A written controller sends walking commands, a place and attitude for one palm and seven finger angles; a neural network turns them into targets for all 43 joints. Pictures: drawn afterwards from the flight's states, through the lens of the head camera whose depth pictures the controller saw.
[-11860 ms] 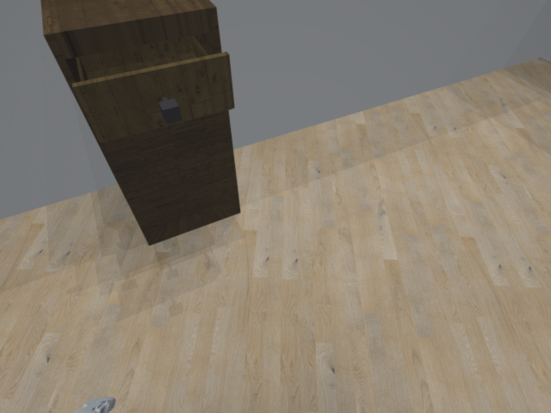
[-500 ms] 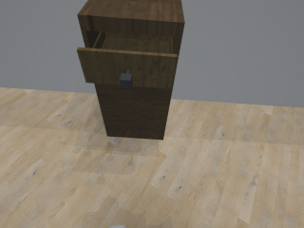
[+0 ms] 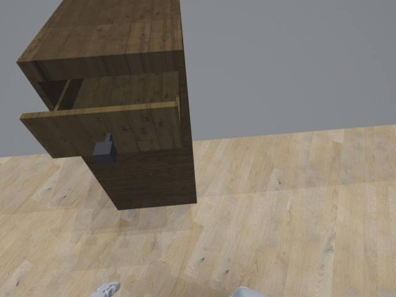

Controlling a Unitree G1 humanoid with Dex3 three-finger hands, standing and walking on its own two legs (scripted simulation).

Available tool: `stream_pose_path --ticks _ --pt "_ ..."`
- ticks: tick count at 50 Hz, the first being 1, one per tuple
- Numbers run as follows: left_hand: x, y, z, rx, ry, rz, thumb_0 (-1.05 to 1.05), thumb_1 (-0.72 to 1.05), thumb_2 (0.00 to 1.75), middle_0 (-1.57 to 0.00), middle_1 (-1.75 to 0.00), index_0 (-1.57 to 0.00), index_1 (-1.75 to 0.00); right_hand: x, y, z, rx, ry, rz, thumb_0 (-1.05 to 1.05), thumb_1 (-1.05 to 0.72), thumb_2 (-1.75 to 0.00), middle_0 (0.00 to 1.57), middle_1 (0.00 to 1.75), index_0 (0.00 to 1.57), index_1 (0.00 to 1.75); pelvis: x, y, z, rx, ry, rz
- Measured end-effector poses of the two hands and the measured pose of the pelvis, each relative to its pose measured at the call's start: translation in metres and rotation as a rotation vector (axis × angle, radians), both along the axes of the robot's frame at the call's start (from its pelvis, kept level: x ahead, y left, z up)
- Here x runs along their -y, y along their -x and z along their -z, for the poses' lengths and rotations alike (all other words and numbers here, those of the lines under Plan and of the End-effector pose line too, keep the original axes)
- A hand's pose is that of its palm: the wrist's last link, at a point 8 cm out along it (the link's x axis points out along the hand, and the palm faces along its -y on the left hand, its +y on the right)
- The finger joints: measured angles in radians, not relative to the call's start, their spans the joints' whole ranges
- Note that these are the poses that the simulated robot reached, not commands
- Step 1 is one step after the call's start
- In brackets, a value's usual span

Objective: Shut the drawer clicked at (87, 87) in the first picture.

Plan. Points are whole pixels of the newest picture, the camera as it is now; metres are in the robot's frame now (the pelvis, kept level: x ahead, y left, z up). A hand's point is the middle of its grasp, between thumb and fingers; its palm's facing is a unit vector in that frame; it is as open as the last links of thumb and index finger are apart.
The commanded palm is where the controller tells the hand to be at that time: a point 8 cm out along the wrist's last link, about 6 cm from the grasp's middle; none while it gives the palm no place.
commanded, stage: come to a stop and stand still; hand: left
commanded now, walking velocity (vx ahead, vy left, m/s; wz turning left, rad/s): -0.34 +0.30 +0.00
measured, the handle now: (106, 146) +0.47 +0.24 +0.00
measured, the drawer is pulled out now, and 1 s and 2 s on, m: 0.15 0.15 0.15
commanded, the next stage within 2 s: look again from close up in 1.36 s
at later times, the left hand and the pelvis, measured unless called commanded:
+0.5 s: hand out of the picture +0.01 +0.22 -0.17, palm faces +0.14 -0.96 -0.23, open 7.4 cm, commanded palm none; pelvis -0.01 +0.03 +0.01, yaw +2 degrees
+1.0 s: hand out of the picture -0.04 +0.22 -0.15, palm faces +0.04 -0.97 -0.22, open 7.3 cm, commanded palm none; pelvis -0.05 +0.04 +0.02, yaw +1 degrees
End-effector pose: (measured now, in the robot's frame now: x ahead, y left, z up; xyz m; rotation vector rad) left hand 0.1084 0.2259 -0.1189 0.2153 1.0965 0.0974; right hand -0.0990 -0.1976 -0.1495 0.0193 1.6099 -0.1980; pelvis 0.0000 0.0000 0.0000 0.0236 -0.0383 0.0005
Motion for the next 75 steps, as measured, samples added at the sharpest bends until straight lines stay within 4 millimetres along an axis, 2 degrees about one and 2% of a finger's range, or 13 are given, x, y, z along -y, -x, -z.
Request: stream_pose_path --ticks 3,8,14,18,22,27,29,35,43,50,59,66,75 --pt "0.014 0.011 -0.002 -0.044 0.011 -0.054 0.0 0.92 0.9 -0.2 -0.3 -0.2 -0.3 0.018 -0.031 -0.003 0.026 0.016 -0.028 0.01 -0.91 -0.9 0.2 0.3 0.2 0.3 0.009 -0.011 -0.007 0.004 0.007 -0.009" --pt "0.01 0.02 -0.012 -0.09 -0.033 -0.106 -0.02 0.95 0.9 -0.2 -0.3 -0.2 -0.3 0.039 -0.093 -0.008 0.12 0.044 -0.08 0.01 -0.91 -0.9 0.2 0.3 0.2 0.3 0.017 -0.021 -0.017 -0.012 0.0 -0.019" --pt "0.001 0.044 -0.012 -0.133 -0.043 -0.157 0.0 0.93 0.9 -0.2 -0.3 -0.2 -0.3 0.047 -0.155 -0.011 0.234 0.07 -0.151 0.01 -0.91 -0.9 0.2 0.3 0.2 0.3 0.011 -0.017 -0.018 -0.021 -0.004 -0.03" --pt "-0.011 0.066 -0.008 -0.159 -0.037 -0.185 0.0 0.92 0.9 -0.2 -0.3 -0.2 -0.3 0.041 -0.182 -0.018 0.307 0.09 -0.193 0.01 -0.91 -0.9 0.2 0.3 0.2 0.3 0.002 -0.009 -0.017 -0.025 -0.006 -0.035" --pt "-0.027 0.092 0.002 -0.185 -0.017 -0.205 0.01 0.91 0.9 -0.2 -0.3 -0.2 -0.3 0.026 -0.193 -0.028 0.369 0.111 -0.23 0.01 -0.91 -0.9 0.2 0.3 0.2 0.3 -0.013 0.002 -0.015 -0.03 0.0 -0.039" --pt "-0.052 0.122 0.019 -0.233 0.02 -0.225 0.01 0.91 0.9 -0.2 -0.3 -0.2 -0.3 -0.002 -0.176 -0.035 0.401 0.136 -0.243 0.0 -0.91 -0.9 0.2 0.3 0.2 0.3 -0.035 0.016 -0.01 -0.02 0.011 -0.04" --pt "-0.057 0.131 0.017 -0.254 0.027 -0.229 0.01 0.91 0.9 -0.2 -0.3 -0.2 -0.3 -0.013 -0.162 -0.04 0.378 0.131 -0.243 0.0 -0.91 -0.9 0.2 0.3 0.2 0.3 -0.04 0.018 -0.016 -0.02 0.02 -0.044" --pt "-0.065 0.152 0.008 -0.294 0.025 -0.214 0.01 0.91 0.9 -0.2 -0.3 -0.19 -0.29 -0.023 -0.132 -0.039 0.317 0.133 -0.219 0.0 -0.93 -0.9 0.2 0.3 0.21 0.3 -0.051 0.024 -0.022 -0.035 0.017 -0.03" --pt "-0.05 0.156 0.001 -0.302 -0.001 -0.152 0.01 0.91 0.9 -0.2 -0.3 -0.19 -0.29 -0.021 -0.087 -0.019 0.267 0.09 -0.135 0.01 -0.93 -0.89 0.2 0.3 0.21 0.3 -0.049 0.038 -0.02 -0.021 0.011 -0.014" --pt "-0.038 0.154 -0.001 -0.252 0.001 -0.129 0.02 0.93 0.9 -0.2 -0.3 -0.2 -0.3 -0.025 -0.041 -0.018 0.195 0.05 -0.116 0.01 -0.92 -0.9 0.2 0.3 0.2 0.3 -0.04 0.05 -0.023 0.005 0.008 -0.011" --pt "-0.024 0.177 0.002 -0.282 0.026 -0.131 0.01 0.93 0.9 -0.2 -0.3 -0.19 -0.3 -0.026 0.008 -0.021 0.1 0.033 -0.098 0.01 -0.91 -0.9 0.2 0.3 0.2 0.3 -0.032 0.065 -0.024 0.002 0.013 -0.011" --pt "-0.01 0.201 0.005 -0.331 0.057 -0.146 0.01 0.92 0.9 -0.2 -0.3 -0.19 -0.29 -0.026 0.021 -0.023 0.077 0.037 -0.09 0.01 -0.91 -0.9 0.2 0.3 0.2 0.3 -0.03 0.068 -0.023 -0.002 0.015 -0.01" --pt "-0.001 0.213 0.009 -0.337 0.074 -0.143 0.01 0.91 0.9 -0.2 -0.3 -0.2 -0.3 -0.029 0.004 -0.02 0.133 0.034 -0.11 0.01 -0.91 -0.9 0.2 0.3 0.2 0.3 -0.033 0.07 -0.021 -0.008 0.031 -0.012"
